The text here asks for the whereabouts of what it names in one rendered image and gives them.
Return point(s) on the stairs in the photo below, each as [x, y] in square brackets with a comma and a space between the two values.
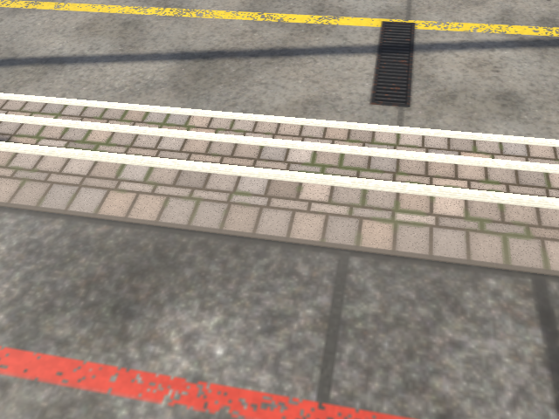
[491, 162]

